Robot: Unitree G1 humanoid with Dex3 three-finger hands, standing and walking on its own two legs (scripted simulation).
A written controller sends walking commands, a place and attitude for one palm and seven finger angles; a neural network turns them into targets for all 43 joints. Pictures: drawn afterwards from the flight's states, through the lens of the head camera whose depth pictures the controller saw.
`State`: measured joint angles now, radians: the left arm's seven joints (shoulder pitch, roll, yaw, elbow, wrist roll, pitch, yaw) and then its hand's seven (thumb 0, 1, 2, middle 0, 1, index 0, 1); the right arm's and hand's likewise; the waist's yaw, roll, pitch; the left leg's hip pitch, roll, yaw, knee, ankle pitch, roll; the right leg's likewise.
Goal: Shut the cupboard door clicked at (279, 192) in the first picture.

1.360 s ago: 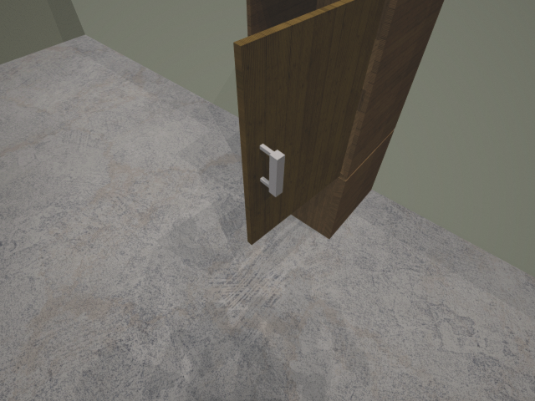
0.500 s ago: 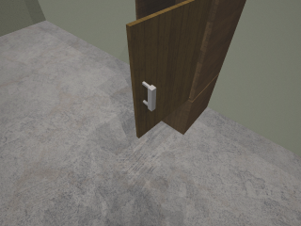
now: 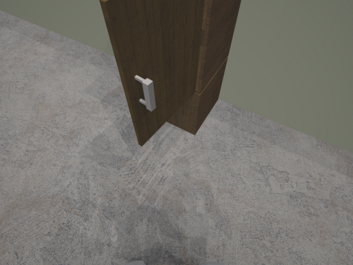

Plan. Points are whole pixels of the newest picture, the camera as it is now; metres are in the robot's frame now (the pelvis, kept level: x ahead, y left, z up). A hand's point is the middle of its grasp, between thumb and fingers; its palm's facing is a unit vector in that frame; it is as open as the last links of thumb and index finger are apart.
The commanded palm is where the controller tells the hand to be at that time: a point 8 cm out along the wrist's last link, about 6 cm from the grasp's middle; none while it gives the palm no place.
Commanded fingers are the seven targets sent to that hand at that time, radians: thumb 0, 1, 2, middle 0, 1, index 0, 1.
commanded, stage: walk around to get in front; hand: left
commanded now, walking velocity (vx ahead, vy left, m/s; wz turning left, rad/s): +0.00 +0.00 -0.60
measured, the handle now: (144, 93) +0.60 +0.15 -0.03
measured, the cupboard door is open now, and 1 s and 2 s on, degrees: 83 83 83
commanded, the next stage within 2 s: none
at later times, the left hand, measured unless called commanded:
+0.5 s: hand out of the picture +0.10 +0.19 -0.18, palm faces -0.18 -0.96 -0.22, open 7.4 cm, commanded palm none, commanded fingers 0.00 0.90 0.90 -0.20 -0.30 -0.20 -0.30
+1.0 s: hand (150, 243) +0.18 +0.09 -0.15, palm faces -0.55 -0.79 -0.27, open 7.4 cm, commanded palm none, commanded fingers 0.00 0.90 0.90 -0.20 -0.30 -0.20 -0.30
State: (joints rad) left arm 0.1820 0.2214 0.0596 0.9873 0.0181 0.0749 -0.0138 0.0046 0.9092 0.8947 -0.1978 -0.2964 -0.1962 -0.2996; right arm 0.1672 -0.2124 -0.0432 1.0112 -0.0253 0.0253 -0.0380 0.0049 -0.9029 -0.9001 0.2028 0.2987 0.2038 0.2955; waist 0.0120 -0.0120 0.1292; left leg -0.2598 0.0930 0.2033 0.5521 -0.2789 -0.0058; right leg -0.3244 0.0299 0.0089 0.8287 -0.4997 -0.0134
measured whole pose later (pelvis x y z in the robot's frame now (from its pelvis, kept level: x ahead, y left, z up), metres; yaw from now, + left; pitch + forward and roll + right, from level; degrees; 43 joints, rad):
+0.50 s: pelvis +0.00 +0.00 +0.00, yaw -15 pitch +3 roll -1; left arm 0.21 0.23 0.08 0.93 0.02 0.06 0.00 0.00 0.91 0.89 -0.20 -0.30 -0.20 -0.30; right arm 0.08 -0.21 -0.04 0.89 0.00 0.01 -0.03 0.01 -0.90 -0.90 0.20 0.30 0.20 0.30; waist 0.03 -0.03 0.09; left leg -0.28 0.03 -0.01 0.55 -0.32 -0.02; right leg -0.37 0.09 0.13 0.63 -0.34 -0.01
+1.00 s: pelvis -0.02 -0.03 +0.00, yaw -33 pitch +1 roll +0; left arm 0.12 0.23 0.06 0.88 0.02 0.05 0.00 0.00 0.91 0.89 -0.20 -0.30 -0.20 -0.30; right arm 0.17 -0.28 -0.06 0.92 -0.01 0.07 -0.02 0.01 -0.91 -0.90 0.20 0.30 0.20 0.29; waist -0.02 0.02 0.15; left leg -0.48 0.08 0.04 1.09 -0.43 -0.07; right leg -0.32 0.02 0.02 0.56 -0.25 -0.03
